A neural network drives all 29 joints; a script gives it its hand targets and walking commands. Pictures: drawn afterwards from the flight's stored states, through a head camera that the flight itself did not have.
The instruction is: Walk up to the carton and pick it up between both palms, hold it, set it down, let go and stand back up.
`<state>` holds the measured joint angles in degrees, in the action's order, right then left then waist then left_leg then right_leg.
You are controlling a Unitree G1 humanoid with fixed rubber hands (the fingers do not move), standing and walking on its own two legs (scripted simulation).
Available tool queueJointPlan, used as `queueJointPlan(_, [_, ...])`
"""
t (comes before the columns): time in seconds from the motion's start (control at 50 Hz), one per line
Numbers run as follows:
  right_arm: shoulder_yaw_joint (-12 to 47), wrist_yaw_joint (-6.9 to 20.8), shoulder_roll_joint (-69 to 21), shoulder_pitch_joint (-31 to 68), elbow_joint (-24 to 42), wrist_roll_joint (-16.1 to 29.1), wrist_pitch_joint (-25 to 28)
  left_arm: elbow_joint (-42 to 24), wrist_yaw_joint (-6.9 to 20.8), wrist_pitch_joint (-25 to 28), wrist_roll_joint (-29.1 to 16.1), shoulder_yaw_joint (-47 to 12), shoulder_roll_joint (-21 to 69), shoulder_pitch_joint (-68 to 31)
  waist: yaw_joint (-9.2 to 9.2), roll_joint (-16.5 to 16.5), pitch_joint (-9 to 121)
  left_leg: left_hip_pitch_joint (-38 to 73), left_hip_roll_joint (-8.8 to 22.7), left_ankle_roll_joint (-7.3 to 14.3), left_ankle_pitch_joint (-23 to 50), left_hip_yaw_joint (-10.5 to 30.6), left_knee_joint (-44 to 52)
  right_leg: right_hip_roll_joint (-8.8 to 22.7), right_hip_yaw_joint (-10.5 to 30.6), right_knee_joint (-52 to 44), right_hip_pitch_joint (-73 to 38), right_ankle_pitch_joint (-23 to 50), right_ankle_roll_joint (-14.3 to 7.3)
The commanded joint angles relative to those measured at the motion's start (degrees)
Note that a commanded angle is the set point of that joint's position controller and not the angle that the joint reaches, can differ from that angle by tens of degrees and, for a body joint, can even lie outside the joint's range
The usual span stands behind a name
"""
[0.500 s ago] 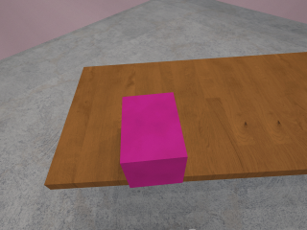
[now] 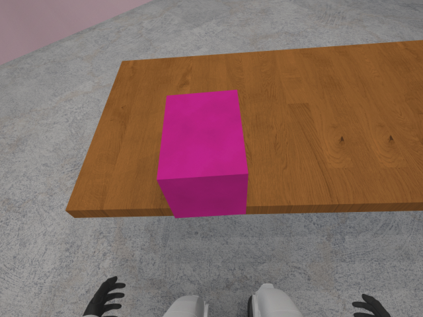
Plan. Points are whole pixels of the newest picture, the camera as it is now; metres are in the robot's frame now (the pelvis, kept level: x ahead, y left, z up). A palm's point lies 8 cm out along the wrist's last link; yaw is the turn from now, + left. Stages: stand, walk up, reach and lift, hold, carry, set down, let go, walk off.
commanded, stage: walk up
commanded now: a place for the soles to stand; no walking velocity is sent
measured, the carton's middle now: (205, 154) +0.46 +0.06 +0.00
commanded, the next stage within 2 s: none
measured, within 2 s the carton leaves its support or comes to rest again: neither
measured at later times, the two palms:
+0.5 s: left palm out of the picture +0.01 +0.23 -0.10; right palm out of the picture +0.02 -0.23 -0.10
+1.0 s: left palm out of the picture -0.02 +0.28 -0.10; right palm out of the picture +0.04 -0.24 -0.10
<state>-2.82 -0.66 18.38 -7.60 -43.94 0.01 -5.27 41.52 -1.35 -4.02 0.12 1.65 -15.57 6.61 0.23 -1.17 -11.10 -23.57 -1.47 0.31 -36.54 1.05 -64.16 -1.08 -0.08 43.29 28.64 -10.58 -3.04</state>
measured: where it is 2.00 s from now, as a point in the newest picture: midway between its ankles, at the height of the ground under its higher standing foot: outside the picture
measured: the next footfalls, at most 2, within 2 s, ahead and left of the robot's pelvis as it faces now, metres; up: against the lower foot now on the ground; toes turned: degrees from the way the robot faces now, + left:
left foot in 0.14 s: -0.04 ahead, +0.11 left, +0.00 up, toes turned +5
right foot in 0.36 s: +0.06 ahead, -0.11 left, +0.00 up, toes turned +7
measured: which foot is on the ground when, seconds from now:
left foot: up 0.00-0.12, down 0.14-1.00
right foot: down 0.00-0.16, up 0.18-0.34, down 0.36-1.00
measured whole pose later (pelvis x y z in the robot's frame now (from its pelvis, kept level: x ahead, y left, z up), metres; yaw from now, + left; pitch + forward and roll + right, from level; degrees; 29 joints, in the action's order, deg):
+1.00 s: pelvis -0.02 +0.02 +0.03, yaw +6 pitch -1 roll +0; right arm -0.8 0.0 15.7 -16.3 -53.4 -2.0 -0.4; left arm 55.3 -2.3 0.0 1.8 -0.6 -14.0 15.4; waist -0.6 -1.0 -3.1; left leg -9.9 -2.7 2.6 -20.8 0.3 -31.5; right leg 0.5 1.3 31.4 16.9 -13.9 0.9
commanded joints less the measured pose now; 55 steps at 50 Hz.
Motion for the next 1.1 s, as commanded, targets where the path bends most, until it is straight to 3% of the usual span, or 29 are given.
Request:
queueJointPlan(0.0, [-1.73, -0.23, 5.15, -12.99, 1.18, -0.65, 2.13, -5.44, -0.98, 0.36, 1.05, 3.16, -8.66, -2.65, 1.34, 11.37, 16.84, 2.77, -0.71, -0.40, -0.08, 1.62, -0.50, 14.07, 20.72, -28.06, -9.36, -18.28, -5.90])
queueJointPlan(0.06, [-1.95, 0.52, 4.04, -17.97, 0.54, -0.46, 2.41, -4.11, -0.80, -0.18, 1.22, 2.98, -8.54, -0.84, 1.30, 13.54, 16.47, 7.76, -1.51, 0.83, -1.84, -3.62, 15.97, 13.76, 17.44, -30.18, -10.26, -25.39, -2.88])
queueJointPlan(0.08, [-2.14, 0.80, 3.69, -20.74, -0.16, -0.44, 2.50, -3.71, -0.69, -0.59, 1.19, 3.11, -9.41, -0.20, 1.74, 14.35, 15.96, 12.52, -2.47, 2.05, 0.20, -5.44, 22.67, 12.96, 15.74, -31.18, -8.02, -27.51, -0.63])
queueJointPlan(0.1, [-2.43, 0.90, 3.27, -24.73, -1.24, -0.61, 2.84, -3.09, -0.59, -0.94, 1.14, 2.84, -10.10, 0.05, 3.26, 13.91, 15.10, 19.54, -3.21, 3.90, 5.22, -6.27, 31.47, 11.36, 12.45, -30.51, -3.04, -30.11, 3.04])
queueJointPlan(0.12, [-2.93, 0.78, 3.63, -25.82, -1.59, -1.02, 3.34, -2.22, -0.35, -1.11, 1.06, 1.99, -8.75, 1.57, 3.56, 7.51, 12.30, 20.54, -0.70, 6.01, 6.18, 0.36, 41.48, 7.88, 8.10, -23.18, 0.85, -30.49, 6.42])
queueJointPlan(0.14, [-3.26, 0.59, 5.05, -22.52, -0.29, -0.52, 3.79, -1.46, 0.16, -1.06, 0.87, 0.84, -5.19, 4.85, 2.38, -6.43, 10.41, 14.56, 12.52, 9.95, -6.92, 22.41, 48.70, 1.72, 1.97, -1.79, 4.45, -25.51, 8.16])
queueJointPlan(0.16, [-3.83, -0.40, 8.75, -13.27, 1.54, 0.56, 3.95, -2.00, -0.14, -1.00, 1.15, 1.48, -5.91, 2.08, 1.95, -7.65, 3.26, -1.96, 21.36, 11.76, -15.74, 33.66, 54.51, -1.91, 2.10, 10.00, 5.26, -20.57, 7.98])
queueJointPlan(0.18, [-2.74, -1.38, 5.69, -8.13, 1.82, 0.60, 4.40, -1.09, 0.25, -0.61, 1.67, 2.00, -6.19, 1.85, -0.22, -2.80, -0.33, -8.73, 19.30, 9.86, -12.41, 28.58, 55.00, 1.10, 7.27, 12.62, 0.76, -13.72, 6.97])
queueJointPlan(0.2, [-1.68, -1.68, 3.23, -3.70, 2.20, 0.39, 5.25, -0.49, 0.81, 0.02, 1.43, 1.84, -5.57, 2.08, -2.27, -3.63, -0.15, -8.60, 15.54, 7.32, -2.74, 21.67, 53.10, 0.03, 7.20, 12.65, -1.51, -10.04, 6.01])
queueJointPlan(0.22, [-0.96, -1.42, 1.81, -2.81, 2.11, -0.03, 6.07, 0.61, 1.10, 0.89, 1.56, 1.11, -4.09, 3.40, -3.05, -5.20, 2.08, -5.28, 12.25, 5.85, 5.18, 16.52, 51.04, 0.37, 5.84, 9.79, -3.36, -7.72, 5.41])
queueJointPlan(0.26, [-0.63, -0.49, 1.26, -5.79, 1.61, -0.62, 6.77, 2.20, 1.50, 2.52, 1.83, 0.21, -3.02, 4.16, -1.15, -7.48, 5.53, 0.98, 8.88, 5.31, 10.74, 11.78, 47.32, 0.53, 2.56, 1.08, -7.02, -7.79, 4.91])
queueJointPlan(0.28, [-0.72, -0.10, 1.67, -8.46, 0.56, -0.80, 6.65, 2.24, 1.59, 3.09, 1.78, -0.22, -2.31, 3.10, 0.26, -8.16, 5.96, 4.07, 8.92, 5.79, 11.54, 11.36, 45.54, 0.17, 1.05, -4.37, -7.86, -9.10, 4.81])
queueJointPlan(0.32, [-0.41, 0.36, 2.12, -12.17, -1.43, -0.93, 6.09, 2.65, 1.22, 4.06, 1.53, -0.74, -1.78, 4.14, 0.41, -7.37, 6.33, 5.67, 8.90, 5.17, 16.83, 11.29, 41.44, 0.32, 0.77, -17.88, -13.18, -1.97, 3.96])
queueJointPlan(0.34, [-0.03, 0.63, 1.40, -15.08, -2.23, -0.95, 6.13, 2.88, 0.88, 4.53, 1.78, -0.57, -3.01, 5.06, 0.78, -6.27, 7.35, 4.16, 8.46, 3.96, 20.10, 11.32, 39.63, 2.77, 5.04, -19.54, -17.85, 1.21, 2.82])
queueJointPlan(0.36, [0.85, 0.81, -0.33, -18.00, -2.36, -0.15, 6.43, 2.99, 0.71, 4.80, 1.56, -0.19, -5.37, 4.13, 2.22, -1.39, 9.53, 2.17, 6.28, 2.14, 19.54, 9.49, 39.30, 6.60, 11.91, -17.66, -20.10, 2.47, 0.53])
queueJointPlan(0.38, [1.45, 0.58, -0.94, -17.83, -2.97, -0.13, 6.29, 3.99, 0.80, 4.74, 0.65, -0.21, -5.87, 4.69, 1.99, 0.10, 9.50, 5.82, 4.28, 1.73, 16.35, 7.20, 39.26, 8.10, 14.10, -18.66, -15.35, -2.30, -1.31])
queueJointPlan(0.4, [1.52, 0.48, -0.44, -16.18, -3.12, -0.34, 6.13, 4.77, 0.88, 4.73, 0.49, -0.60, -5.05, 5.81, 1.07, -0.06, 9.25, 8.18, 3.56, 1.97, 14.93, 6.59, 38.98, 8.30, 14.73, -21.23, -13.06, -6.60, -1.34])
queueJointPlan(0.46, [1.45, 0.51, -0.07, -15.18, -4.17, -0.22, 6.29, 6.63, 0.70, 4.64, 0.48, -1.17, -5.05, 6.27, 0.86, 3.54, 6.90, 9.58, 3.31, 2.70, 15.28, 6.81, 40.22, 7.53, 13.52, -24.03, -10.50, -10.73, -0.01])
queueJointPlan(0.5, [1.74, 0.38, -0.28, -15.44, -5.29, -0.05, 6.79, 7.67, 0.87, 4.68, 0.60, -1.42, -4.45, 5.92, 0.99, 4.65, 5.89, 9.01, 3.90, 3.03, 16.05, 7.43, 41.75, 6.73, 11.89, -23.62, -11.07, -8.35, 0.54])
queueJointPlan(0.58, [1.96, 0.09, 0.11, -13.84, -6.62, 0.17, 7.45, 9.44, 1.10, 5.14, 0.68, -1.84, -3.46, 6.29, 0.17, 3.66, 6.82, 8.10, 4.76, 3.14, 18.28, 7.77, 43.27, 5.68, 9.22, -21.77, -14.50, -3.03, 0.98])
queueJointPlan(0.78, [2.40, -0.20, 0.65, -11.85, -8.92, 0.09, 7.41, 12.53, 0.73, 5.33, 0.81, -2.31, -3.89, 6.55, -0.65, 1.19, 7.89, 8.84, 5.24, 3.05, 24.01, 7.86, 43.54, 5.88, 7.09, -20.37, -17.14, 2.23, 0.72])
queueJointPlan(0.8, [1.06, 0.28, 4.39, -10.34, -8.17, -1.30, 6.39, 11.58, -0.18, 5.53, 1.30, -1.12, -5.36, 9.76, -1.98, -0.96, 7.54, 7.12, 3.81, 2.31, 21.12, 4.40, 38.67, 8.71, 11.31, -21.22, -17.91, 1.53, -1.07])
queueJointPlan(0.84, [1.23, 0.65, 2.75, -11.03, -7.38, -2.33, 5.26, 12.13, -1.21, 5.30, 1.41, 0.10, -8.98, 12.15, -1.56, 4.84, 8.51, 2.76, 2.44, 0.64, 14.74, 2.81, 32.55, 15.02, 20.79, -24.87, -20.67, -3.65, -4.78])
queueJointPlan(0.88, [1.42, 0.57, 1.71, -12.46, -6.99, -2.50, 5.00, 11.56, -1.63, 4.81, 1.55, 0.35, -9.22, 11.14, -0.69, 7.60, 7.96, 2.32, 3.40, 0.12, 13.28, 2.06, 32.08, 17.94, 23.78, -26.29, -19.22, -5.26, -6.39])
queueJointPlan(0.94, [1.24, 0.62, 1.84, -13.11, -6.78, -2.19, 5.44, 10.64, -1.31, 4.56, 1.86, -0.25, -7.68, 8.25, 0.64, 6.79, 8.56, 8.28, 4.34, 1.01, 19.10, 3.55, 37.91, 13.65, 17.53, -23.30, -14.44, -0.84, -3.47])
queueJointPlan(1.0, [0.41, 0.39, 5.06, -11.42, -7.00, -0.79, 5.65, 9.82, -0.91, 4.54, 1.60, -1.58, -3.53, 7.12, -0.24, -0.91, 8.63, 12.56, 8.11, 2.20, 32.38, 9.09, 44.91, 2.69, 3.62, -12.52, -11.71, 5.25, 1.40])
queueJointPlan(1.02, [0.38, 0.21, 5.48, -10.16, -6.73, -0.74, 5.33, 9.84, -1.07, 4.62, 1.62, -1.94, -2.36, 7.69, -0.63, -1.46, 7.74, 13.93, 8.67, 2.19, 38.05, 8.30, 43.76, 1.77, 1.46, -12.47, -10.37, 4.57, 1.96])
queueJointPlan(1.08, [0.33, -0.12, 5.67, -10.39, -5.94, -1.22, 4.27, 10.00, -1.83, 5.03, 1.61, -1.62, -3.80, 8.97, -0.08, -2.35, 9.13, 16.16, 7.93, 0.82, 47.62, 4.79, 39.65, 2.41, 1.46, -11.61, -10.81, 9.64, 0.93])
